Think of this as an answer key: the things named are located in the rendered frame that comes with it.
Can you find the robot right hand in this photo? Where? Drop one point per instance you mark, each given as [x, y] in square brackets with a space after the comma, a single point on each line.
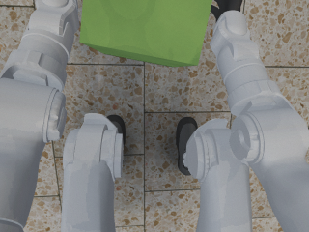
[224, 6]

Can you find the robot left thigh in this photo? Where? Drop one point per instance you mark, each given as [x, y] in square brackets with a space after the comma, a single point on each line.
[89, 180]

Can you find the robot left upper arm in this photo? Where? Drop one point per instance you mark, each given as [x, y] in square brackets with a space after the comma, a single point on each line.
[30, 116]

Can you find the robot left forearm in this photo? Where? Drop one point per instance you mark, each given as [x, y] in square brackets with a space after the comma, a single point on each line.
[45, 46]

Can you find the carton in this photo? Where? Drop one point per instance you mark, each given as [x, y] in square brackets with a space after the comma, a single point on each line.
[163, 32]

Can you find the robot left shin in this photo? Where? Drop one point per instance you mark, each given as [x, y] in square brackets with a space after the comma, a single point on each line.
[89, 118]

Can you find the robot right forearm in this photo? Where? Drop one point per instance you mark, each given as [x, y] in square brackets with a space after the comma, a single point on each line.
[242, 70]

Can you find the robot right upper arm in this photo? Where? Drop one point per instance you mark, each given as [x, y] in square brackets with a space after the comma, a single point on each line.
[274, 143]

